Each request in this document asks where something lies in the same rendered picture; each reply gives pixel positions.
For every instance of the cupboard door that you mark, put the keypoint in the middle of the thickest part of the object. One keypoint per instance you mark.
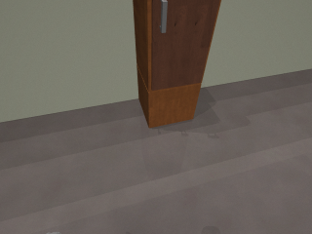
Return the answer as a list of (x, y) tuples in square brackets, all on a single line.
[(178, 56)]

